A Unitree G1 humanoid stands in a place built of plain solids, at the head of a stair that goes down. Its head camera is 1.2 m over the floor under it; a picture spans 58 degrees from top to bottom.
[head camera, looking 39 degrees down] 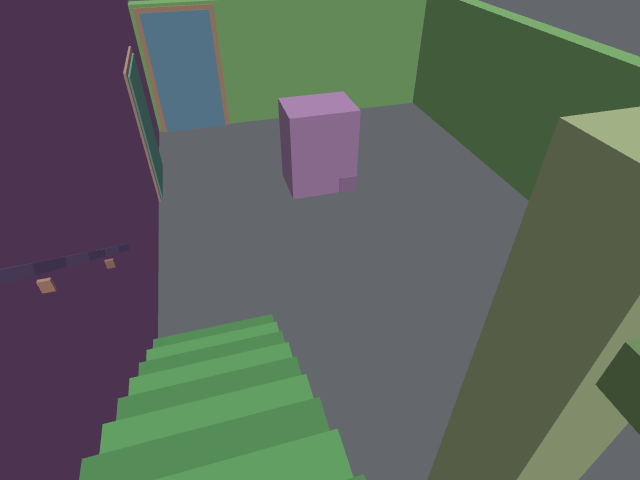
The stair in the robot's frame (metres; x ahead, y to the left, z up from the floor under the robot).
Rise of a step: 0.18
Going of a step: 0.25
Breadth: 0.98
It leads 16 degrees to the left of straight ahead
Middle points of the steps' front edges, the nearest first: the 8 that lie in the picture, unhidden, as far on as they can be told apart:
0.68 0.40 -0.36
0.91 0.47 -0.54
1.15 0.54 -0.71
1.39 0.60 -0.89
1.62 0.67 -1.07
1.86 0.74 -1.25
2.10 0.81 -1.43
2.34 0.87 -1.61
